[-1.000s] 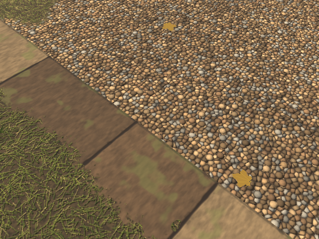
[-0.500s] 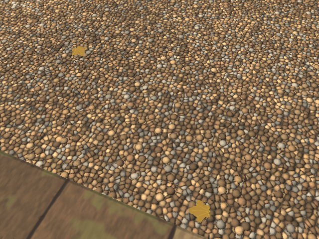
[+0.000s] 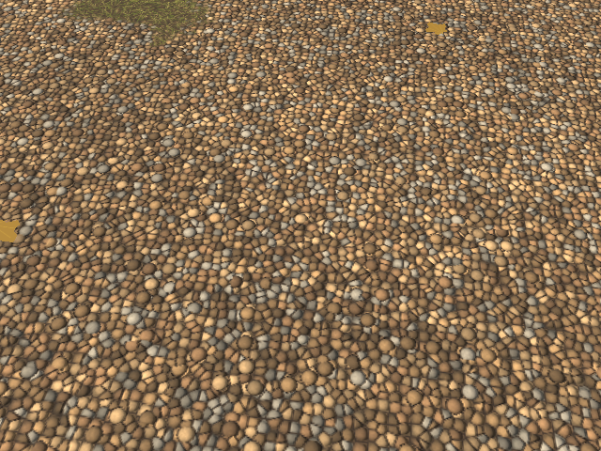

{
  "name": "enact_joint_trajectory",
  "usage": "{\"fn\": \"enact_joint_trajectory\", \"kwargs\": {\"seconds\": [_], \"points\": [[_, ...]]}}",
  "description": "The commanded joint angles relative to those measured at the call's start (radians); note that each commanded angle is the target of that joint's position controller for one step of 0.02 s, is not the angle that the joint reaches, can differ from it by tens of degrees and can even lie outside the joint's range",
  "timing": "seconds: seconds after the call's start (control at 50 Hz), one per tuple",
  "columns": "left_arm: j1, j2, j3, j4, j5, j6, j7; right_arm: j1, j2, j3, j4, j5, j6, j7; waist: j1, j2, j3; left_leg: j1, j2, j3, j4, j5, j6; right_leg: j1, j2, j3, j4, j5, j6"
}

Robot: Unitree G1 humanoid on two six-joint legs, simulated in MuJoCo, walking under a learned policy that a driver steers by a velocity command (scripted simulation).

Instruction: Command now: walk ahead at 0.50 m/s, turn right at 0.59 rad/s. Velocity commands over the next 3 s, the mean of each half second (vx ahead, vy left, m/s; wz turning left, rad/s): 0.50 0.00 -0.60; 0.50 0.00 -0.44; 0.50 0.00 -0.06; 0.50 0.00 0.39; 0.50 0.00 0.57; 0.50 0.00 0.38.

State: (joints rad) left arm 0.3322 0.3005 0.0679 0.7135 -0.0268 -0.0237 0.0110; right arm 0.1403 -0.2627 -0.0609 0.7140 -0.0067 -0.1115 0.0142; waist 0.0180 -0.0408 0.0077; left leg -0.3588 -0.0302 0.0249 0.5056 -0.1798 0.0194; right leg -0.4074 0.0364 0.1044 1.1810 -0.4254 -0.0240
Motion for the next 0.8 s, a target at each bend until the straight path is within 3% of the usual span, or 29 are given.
{"fn": "enact_joint_trajectory", "kwargs": {"seconds": [0.02,0.06,0.12,0.22,0.3,0.34,0.36,0.38,0.4,0.42,0.44,0.46,0.48,0.5,0.52,0.54,0.6,0.68,0.74,0.8], "points": [[-0.053,0.101,0.033,-0.11,0.001,-0.008,-0.009,0.057,-0.093,-0.023,-0.022,-0.006,0.002,-0.009,-0.038,0.152,0.0,0.242,0.288,-0.319,-0.292,-0.061,0.148,-0.302,-0.137,0.025,0.034,0.097,0.009],[-0.056,0.064,0.025,-0.12,-0.002,0.001,-0.013,0.063,-0.107,-0.029,-0.004,0.0,-0.007,-0.009,-0.031,0.152,0.005,0.214,0.282,-0.229,-0.329,0.03,0.164,-0.298,-0.149,0.004,-0.004,0.131,0.018],[-0.103,0.05,0.018,-0.14,0.005,0.004,-0.014,0.078,-0.146,-0.041,0.024,-0.002,-0.011,-0.012,-0.034,0.114,0.008,0.247,0.298,-0.132,-0.351,0.16,0.182,-0.345,-0.159,0.003,-0.107,0.232,0.037],[-0.24,0.023,0.003,-0.167,0.004,-0.012,-0.043,0.106,-0.18,-0.044,0.056,0.006,0.008,-0.018,-0.087,0.098,0.038,0.295,0.267,0.043,-0.344,0.242,0.139,-0.292,-0.141,-0.074,-0.389,0.452,0.025],[-0.326,0.027,0.002,-0.21,-0.001,-0.012,-0.066,0.154,-0.218,-0.054,0.085,0.025,0.03,-0.018,-0.106,0.103,0.073,0.395,0.307,0.094,-0.311,0.315,0.118,-0.272,-0.118,-0.129,-0.514,0.388,-0.013],[-0.301,0.057,0.017,-0.219,0.005,-0.008,-0.071,0.148,-0.247,-0.062,0.087,0.035,0.042,-0.022,-0.069,0.129,0.044,0.44,0.314,0.133,-0.21,0.604,0.098,-0.189,-0.068,-0.178,-0.543,0.282,-0.053],[-0.244,0.083,0.031,-0.21,0.009,-0.003,-0.069,0.145,-0.263,-0.067,0.086,0.04,0.049,-0.026,-0.029,0.147,0.001,0.45,0.309,0.153,-0.107,0.782,0.087,-0.099,-0.028,-0.207,-0.549,0.231,-0.077],[-0.109,0.121,0.055,-0.177,0.008,0.0,-0.064,0.132,-0.266,-0.067,0.083,0.045,0.056,-0.03,0.053,0.136,-0.07,0.414,0.286,0.182,0.074,0.871,0.067,0.08,0.018,-0.227,-0.605,0.26,-0.111],[0.071,0.184,0.089,-0.129,0.005,0.008,-0.048,0.14,-0.234,-0.054,0.075,0.035,0.055,-0.035,0.138,0.091,-0.161,0.235,0.251,0.194,0.329,0.738,0.029,0.378,0.016,-0.165,-0.637,0.312,-0.154],[0.099,0.305,0.108,-0.121,-0.004,0.009,-0.03,0.224,-0.092,-0.008,0.025,-0.021,0.039,-0.023,0.053,-0.197,-0.238,-0.213,0.109,0.174,0.704,-0.165,-0.031,0.747,-0.258,0.306,-0.645,0.313,-0.297],[0.116,0.281,0.092,-0.159,-0.002,-0.01,-0.038,0.177,-0.116,0.003,-0.008,0.001,-0.001,-0.009,0.078,-0.188,-0.433,-0.396,-0.005,-0.069,0.902,-0.433,-0.041,0.864,-0.388,0.752,-0.838,0.096,-0.43],[0.097,0.207,0.07,-0.146,0.009,-0.025,-0.045,0.056,-0.196,-0.02,-0.032,0.044,-0.023,0.001,0.116,-0.08,-0.315,-0.493,0.055,-0.123,0.91,-0.335,-0.022,0.794,-0.356,0.626,-0.879,0.104,-0.359],[0.051,0.179,0.06,-0.14,0.008,-0.033,-0.044,0.023,-0.182,-0.011,-0.047,0.047,-0.034,0.001,0.083,-0.04,-0.198,-0.486,0.093,-0.111,0.83,-0.248,-0.007,0.647,-0.316,0.496,-0.881,0.164,-0.322],[-0.023,0.149,0.048,-0.148,0.009,-0.035,-0.042,0.027,-0.174,-0.011,-0.033,0.023,-0.034,-0.007,0.032,0.028,-0.125,-0.422,0.129,-0.11,0.743,-0.192,-0.013,0.492,-0.274,0.395,-0.885,0.269,-0.29],[-0.075,0.124,0.039,-0.162,0.018,-0.036,-0.038,0.046,-0.185,-0.019,-0.025,0.006,-0.025,-0.01,-0.007,0.015,-0.093,-0.344,0.152,-0.115,0.677,-0.156,-0.021,0.379,-0.242,0.325,-0.902,0.369,-0.278],[-0.1,0.12,0.035,-0.171,0.025,-0.036,-0.034,0.062,-0.185,-0.021,-0.022,0.002,-0.012,-0.008,-0.031,-0.002,-0.078,-0.293,0.156,-0.113,0.646,-0.136,-0.032,0.307,-0.223,0.298,-0.925,0.412,-0.277],[-0.092,0.138,0.039,-0.152,0.02,-0.042,-0.017,0.047,-0.143,-0.011,-0.025,-0.011,0.012,-0.01,-0.043,0.006,-0.05,-0.257,0.139,-0.082,0.517,-0.069,-0.077,0.188,-0.191,0.214,-0.95,0.519,-0.283],[-0.038,0.158,0.045,-0.119,0.01,-0.033,0.002,-0.11,-0.096,0.01,-0.061,-0.008,0.012,-0.004,0.015,-0.021,-0.009,-0.204,0.085,-0.073,0.205,0.196,-0.096,0.129,-0.125,0.144,-0.939,0.414,-0.224],[0.014,0.159,0.045,-0.086,0.005,-0.031,0.003,-0.176,-0.103,0.012,-0.077,0.009,0.003,0.01,0.05,-0.04,-0.005,-0.141,0.057,-0.076,0.081,0.289,-0.087,0.151,-0.144,0.171,-0.919,0.33,-0.201],[0.046,0.138,0.039,-0.055,0.005,-0.029,0.003,-0.182,-0.135,-0.001,-0.085,0.01,-0.008,0.021,0.051,-0.059,0.002,-0.136,0.06,-0.092,0.018,0.23,-0.049,0.249,-0.192,0.235,-0.85,0.309,-0.185]]}}
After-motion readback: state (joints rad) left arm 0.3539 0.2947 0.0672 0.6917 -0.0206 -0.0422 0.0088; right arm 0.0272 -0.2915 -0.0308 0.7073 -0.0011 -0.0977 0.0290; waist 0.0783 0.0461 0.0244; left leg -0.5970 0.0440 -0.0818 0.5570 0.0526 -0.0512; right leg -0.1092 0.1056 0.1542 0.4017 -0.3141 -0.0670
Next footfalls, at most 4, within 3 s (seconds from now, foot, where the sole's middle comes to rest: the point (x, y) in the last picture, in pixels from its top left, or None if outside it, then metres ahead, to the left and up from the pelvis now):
0.40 right None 0.35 -0.18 -0.77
0.88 left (352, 370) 0.68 -0.09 -0.77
1.40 right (495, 332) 0.79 -0.45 -0.77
1.94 left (438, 219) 1.16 -0.36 -0.77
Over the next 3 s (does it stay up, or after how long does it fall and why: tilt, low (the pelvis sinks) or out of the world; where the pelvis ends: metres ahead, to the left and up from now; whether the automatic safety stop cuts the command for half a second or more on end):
stays up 1.54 -0.42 -0.01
